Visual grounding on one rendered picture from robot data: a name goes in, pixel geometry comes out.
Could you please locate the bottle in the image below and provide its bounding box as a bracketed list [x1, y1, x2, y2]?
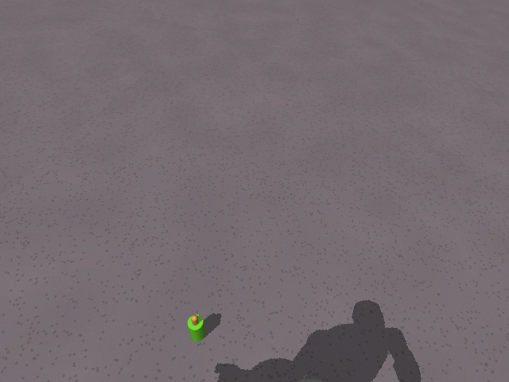
[188, 314, 205, 341]

